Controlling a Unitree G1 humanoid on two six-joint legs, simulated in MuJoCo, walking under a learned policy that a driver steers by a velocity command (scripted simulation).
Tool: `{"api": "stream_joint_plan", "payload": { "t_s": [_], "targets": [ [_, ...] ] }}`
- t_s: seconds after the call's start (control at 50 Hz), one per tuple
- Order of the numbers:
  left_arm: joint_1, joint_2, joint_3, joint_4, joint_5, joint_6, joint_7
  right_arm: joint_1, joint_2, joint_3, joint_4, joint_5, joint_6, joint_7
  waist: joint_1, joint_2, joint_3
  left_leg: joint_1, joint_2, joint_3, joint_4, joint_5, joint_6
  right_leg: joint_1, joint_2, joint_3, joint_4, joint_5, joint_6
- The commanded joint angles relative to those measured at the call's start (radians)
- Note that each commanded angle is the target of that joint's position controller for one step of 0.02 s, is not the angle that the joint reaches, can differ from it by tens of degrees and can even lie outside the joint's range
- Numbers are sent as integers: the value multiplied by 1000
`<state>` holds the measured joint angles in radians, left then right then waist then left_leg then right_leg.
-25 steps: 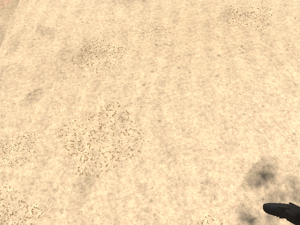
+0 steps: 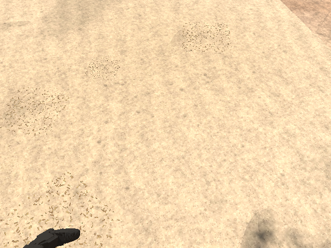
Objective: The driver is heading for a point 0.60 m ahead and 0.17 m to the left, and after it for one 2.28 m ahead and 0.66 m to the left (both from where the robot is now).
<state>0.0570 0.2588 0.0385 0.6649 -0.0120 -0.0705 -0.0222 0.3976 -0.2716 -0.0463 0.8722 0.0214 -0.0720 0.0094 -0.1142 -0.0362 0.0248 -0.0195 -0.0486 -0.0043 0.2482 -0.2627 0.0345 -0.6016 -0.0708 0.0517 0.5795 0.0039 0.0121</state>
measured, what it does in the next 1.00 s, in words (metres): walks ahead, turning left: right foot, then left foot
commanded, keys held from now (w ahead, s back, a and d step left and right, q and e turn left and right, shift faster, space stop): w+q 0.42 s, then q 0.56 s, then e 0.02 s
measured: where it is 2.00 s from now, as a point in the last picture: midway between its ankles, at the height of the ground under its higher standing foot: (145, 246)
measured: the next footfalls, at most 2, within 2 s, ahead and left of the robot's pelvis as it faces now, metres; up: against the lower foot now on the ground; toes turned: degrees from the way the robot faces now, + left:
right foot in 0.10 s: +0.23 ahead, -0.14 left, +0.00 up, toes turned +3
left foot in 0.58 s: +0.43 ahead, +0.18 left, +0.00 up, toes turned +27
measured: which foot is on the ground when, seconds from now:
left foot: down 0.00-0.10, up 0.12-0.56, down 0.58-1.00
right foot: up 0.00-0.08, down 0.10-0.60, up 0.62-1.00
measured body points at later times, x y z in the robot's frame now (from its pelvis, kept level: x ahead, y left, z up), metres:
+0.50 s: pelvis +0.26 -0.01 -0.01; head +0.29 +0.00 +0.44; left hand +0.22 +0.28 -0.13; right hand +0.52 -0.20 -0.10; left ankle +0.39 +0.17 -0.70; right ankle +0.19 -0.14 -0.74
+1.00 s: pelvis +0.40 +0.05 -0.01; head +0.43 +0.08 +0.44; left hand +0.40 +0.37 -0.12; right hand +0.69 -0.12 -0.10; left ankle +0.41 +0.15 -0.74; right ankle +0.54 -0.06 -0.72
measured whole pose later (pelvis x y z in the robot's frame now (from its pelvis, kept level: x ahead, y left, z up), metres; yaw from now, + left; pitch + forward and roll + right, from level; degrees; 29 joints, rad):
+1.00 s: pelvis +0.40 +0.05 -0.01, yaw +33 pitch +3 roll -1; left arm 0.11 0.30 0.05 0.75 0.00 -0.01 0.03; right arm 0.18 -0.31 -0.08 0.64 0.00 0.04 -0.03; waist -0.03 -0.01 0.03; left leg -0.38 -0.13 -0.16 0.51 -0.16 0.06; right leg -0.50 0.00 0.12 0.74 -0.29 0.08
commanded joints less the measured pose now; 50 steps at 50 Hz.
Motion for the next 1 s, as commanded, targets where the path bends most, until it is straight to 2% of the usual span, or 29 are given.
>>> {"api": "stream_joint_plan", "payload": {
  "t_s": [0.02, 0.06, 0.08, 0.1, 0.12, 0.14, 0.16, 0.2, 0.22, 0.26, 0.3, 0.4, 0.46, 0.5, 0.54, 0.56, 0.58, 0.6, 0.62, 0.64, 0.66, 0.68, 0.7, 0.72, 0.76, 0.82, 0.86, 0.92, 1.0],
  "targets": [
    [-98, 82, 22, -98, -5, -31, -13, 15, -184, -43, -34, 8, 6, -12, 40, 115, 32, -36, 272, -196, -22, 303, 146, 74, 37, -10, -75, -10, -13],
    [-17, 115, 39, -76, -3, -39, -11, -6, -202, -49, -33, 8, 15, -17, 103, 127, -7, -36, 269, -202, 68, 405, 120, 220, 55, -25, -126, -49, -41],
    [101, 154, 60, -41, 4, -40, -2, -11, -186, -43, -37, 4, 15, -18, 161, 114, -83, -76, 219, -169, 199, 491, 94, 407, 59, -35, -143, -50, -68],
    [272, 214, 80, -15, 22, -40, 10, -34, -133, -22, -65, -13, 11, -16, 241, 59, -227, -234, 161, -130, 457, 353, 55, 689, -79, 87, -92, -37, -128],
    [362, 301, 100, 6, 31, -25, 14, 89, -22, 11, -88, -12, -5, -16, 210, -202, -385, -593, 22, -30, 815, -146, -15, 1035, -337, 476, -135, -156, -265],
    [379, 219, 81, 15, 22, -18, 12, 79, -93, -4, -75, 11, -15, -15, 230, -212, -400, -708, 42, -120, 972, -322, -20, 1000, -356, 644, -234, -333, -293],
    [316, 167, 63, 15, 13, -17, 14, -3, -161, -27, -94, 27, -15, -14, 226, -139, -235, -770, 88, -124, 1021, -247, -16, 873, -320, 503, -263, -369, -251],
    [197, 105, 42, 20, 15, -21, 10, -83, -143, -32, -110, 11, -4, -17, 172, -74, -86, -726, 150, -94, 965, -111, -22, 634, -239, 295, -331, -256, -212],
    [159, 84, 37, 25, 21, -28, 8, -75, -127, -36, -108, 7, 9, -16, 140, -88, -51, -674, 174, -102, 931, -69, -25, 549, -210, 218, -369, -198, -200],
    [124, 87, 44, 40, 22, -41, 8, -64, -81, -30, -111, 9, 33, -13, 108, -79, -21, -623, 188, -94, 901, -27, -36, 460, -201, 122, -424, -107, -204],
    [122, 111, 54, 60, 24, -50, 12, -94, -70, -30, -133, 4, 46, -13, 98, -45, -1, -650, 194, -101, 850, 36, -47, 445, -206, 48, -451, -29, -213],
    [151, 159, 68, 98, 21, -42, 28, -227, -51, -18, -178, 0, 38, 16, 136, -11, 30, -629, 178, -51, 566, 284, -39, 477, -174, -133, -465, 44, -186],
    [180, 186, 75, 120, 10, -24, 36, -327, -51, -15, -223, -8, 37, 35, 165, 5, 65, -611, 156, 2, 437, 303, -21, 531, -184, -197, -422, 166, -165],
    [189, 209, 82, 130, -3, -5, 42, -342, -70, -24, -250, -13, 40, 46, 157, -17, 47, -582, 128, 33, 394, 252, -3, 590, -198, -221, -341, 330, -141],
    [173, 236, 91, 125, -21, 11, 51, -279, -109, -45, -252, -18, 45, 53, 112, -51, -14, -477, 68, 77, 376, 162, 31, 629, -195, -236, -194, 557, -112],
    [157, 237, 92, 119, -29, 20, 54, -176, -142, -65, -229, -17, 46, 51, 55, -42, -67, -354, 27, 96, 329, 174, 56, 617, -173, -250, -46, 606, -90],
    [164, 212, 82, 117, -27, 21, 54, -51, -196, -94, -197, -19, 48, 36, -9, 1, -136, -156, -4, 82, 256, 295, 90, 533, -123, -269, 163, 506, -44],
    [228, 128, 54, 96, 28, 16, 47, -5, -297, -114, -195, -16, 58, 7, 23, 227, -218, 109, 194, -182, 287, 732, 161, 266, -38, -274, 493, -140, 25],
    [339, 79, 27, 69, 42, 4, 32, -89, -357, -109, -259, -35, 53, 7, 119, 343, -412, 350, 446, -670, 243, 822, 416, -22, 136, -105, 839, -746, 80],
    [252, 179, 47, 81, 12, -4, 24, -82, -279, -94, -283, -28, 53, 20, 26, 136, -479, 307, 413, -628, 170, 665, 385, -50, 85, 51, 867, -681, 57],
    [163, 182, 48, 50, -14, -2, 27, -133, -235, -81, -282, -21, 46, 23, 41, 107, -342, 191, 361, -501, 149, 548, 332, -94, 53, 35, 818, -589, 34],
    [148, 164, 46, 59, -1, 6, 43, -183, -201, -73, -275, -8, 45, 19, 79, 38, -219, 40, 304, -414, 127, 472, 276, -94, 13, 25, 732, -518, 35],
    [146, 176, 52, 62, 15, 20, 56, -222, -174, -65, -281, -7, 50, 10, 104, 64, -168, -83, 278, -370, 106, 441, 253, -49, -10, 31, 661, -472, 36],
    [158, 181, 55, 63, 17, 35, 58, -244, -173, -64, -291, -22, 54, 5, 130, 96, -148, -184, 251, -347, 83, 430, 242, 22, -10, 31, 628, -442, 35],
    [185, 157, 52, 67, 25, 47, 62, -259, -186, -69, -301, -36, 55, -3, 151, 112, -159, -262, 225, -312, 75, 497, 246, 82, 15, 18, 563, -406, 48],
    [153, 134, 43, 57, 29, 53, 68, -245, -201, -76, -298, -23, 64, -23, 141, 112, -185, -259, 209, -310, 92, 478, 237, 75, 36, 29, 434, -351, 73],
    [116, 130, 40, 46, 25, 59, 66, -250, -201, -76, -303, -16, 79, -35, 129, 125, -184, -265, 189, -331, 89, 313, 215, 80, 46, 42, 357, -296, 81],
    [66, 130, 38, 28, 18, 59, 60, -253, -198, -76, -308, -18, 95, -42, 110, 159, -148, -287, 167, -381, 81, 114, 192, 106, 68, 53, 245, -267, 81],
    [76, 140, 42, 25, 12, 38, 45, -246, -182, -71, -308, -18, 106, -38, 105, 194, -154, -220, 181, -440, 151, 201, 178, 173, 82, 48, 94, -304, 60]
  ]
}}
